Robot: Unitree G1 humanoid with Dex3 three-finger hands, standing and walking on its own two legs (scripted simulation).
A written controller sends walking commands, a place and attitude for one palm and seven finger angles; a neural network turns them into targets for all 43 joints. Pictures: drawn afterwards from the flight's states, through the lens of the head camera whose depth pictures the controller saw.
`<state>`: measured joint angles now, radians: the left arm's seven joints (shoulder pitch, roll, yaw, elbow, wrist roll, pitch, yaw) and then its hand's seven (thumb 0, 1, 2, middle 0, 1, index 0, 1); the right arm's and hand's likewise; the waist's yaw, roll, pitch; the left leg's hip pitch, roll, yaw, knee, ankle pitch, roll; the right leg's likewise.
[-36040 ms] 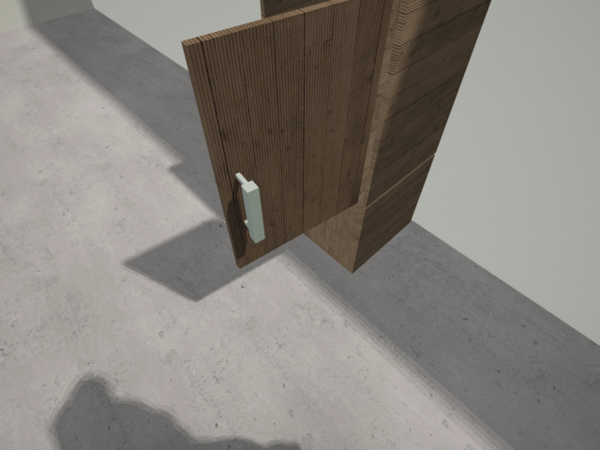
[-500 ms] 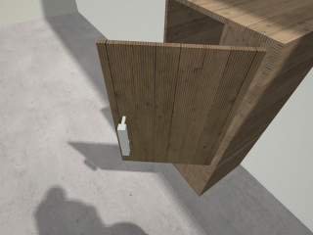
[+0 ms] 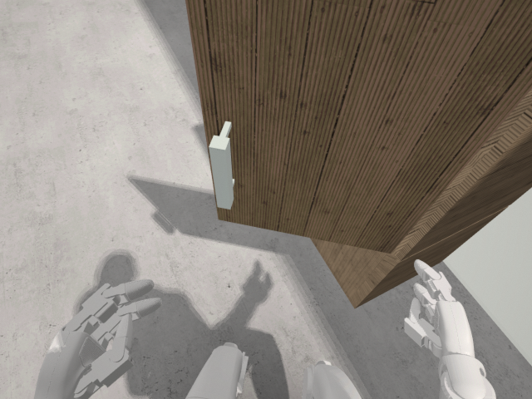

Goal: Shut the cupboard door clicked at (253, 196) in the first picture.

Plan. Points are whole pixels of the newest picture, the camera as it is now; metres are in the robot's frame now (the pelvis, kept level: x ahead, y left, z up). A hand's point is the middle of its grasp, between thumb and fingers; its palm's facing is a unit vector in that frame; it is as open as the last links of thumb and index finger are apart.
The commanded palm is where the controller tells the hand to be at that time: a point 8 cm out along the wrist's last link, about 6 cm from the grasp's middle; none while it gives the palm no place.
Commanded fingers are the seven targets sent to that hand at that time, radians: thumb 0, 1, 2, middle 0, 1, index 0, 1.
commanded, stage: raise the hand and make a fist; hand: left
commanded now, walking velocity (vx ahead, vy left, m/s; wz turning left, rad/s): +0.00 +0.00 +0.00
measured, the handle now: (226, 167) +0.48 +0.14 +0.02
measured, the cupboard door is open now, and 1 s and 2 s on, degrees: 52 52 52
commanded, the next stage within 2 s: bring the fist close to the handle in 1.42 s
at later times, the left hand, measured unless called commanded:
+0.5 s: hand (133, 325) +0.19 +0.20 +0.05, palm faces -0.08 -1.00 -0.01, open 3.5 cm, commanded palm +0.17 +0.25 +0.06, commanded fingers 0.00 0.90 0.90 -1.12 -1.30 -1.12 -1.30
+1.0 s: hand (127, 305) +0.21 +0.21 +0.05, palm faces -0.08 -1.00 -0.02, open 3.1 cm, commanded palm +0.20 +0.26 +0.06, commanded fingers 0.00 0.90 0.90 -1.30 -1.50 -1.30 -1.50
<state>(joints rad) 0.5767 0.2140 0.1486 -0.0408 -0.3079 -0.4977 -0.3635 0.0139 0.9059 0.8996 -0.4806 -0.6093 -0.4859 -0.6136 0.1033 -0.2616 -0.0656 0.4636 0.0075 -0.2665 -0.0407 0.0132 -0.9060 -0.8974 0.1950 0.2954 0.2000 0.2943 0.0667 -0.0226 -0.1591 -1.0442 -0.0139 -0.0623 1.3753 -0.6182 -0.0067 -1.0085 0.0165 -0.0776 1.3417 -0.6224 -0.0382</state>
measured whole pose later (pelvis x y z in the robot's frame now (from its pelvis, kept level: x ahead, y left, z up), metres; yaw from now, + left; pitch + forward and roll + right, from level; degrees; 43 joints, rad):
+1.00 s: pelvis -0.01 +0.03 +0.00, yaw -1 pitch +19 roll -4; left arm 0.40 0.27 0.15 -0.07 -0.29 -0.38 -0.31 0.01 0.90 0.90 -1.28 -1.48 -1.29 -1.49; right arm 0.21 -0.23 0.03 0.45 0.02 -0.16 -0.04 0.01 -0.90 -0.90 0.20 0.30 0.21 0.30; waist 0.02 0.03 -0.19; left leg -1.11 -0.02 -0.06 1.37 -0.59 0.03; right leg -1.06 0.01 -0.07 1.29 -0.58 0.00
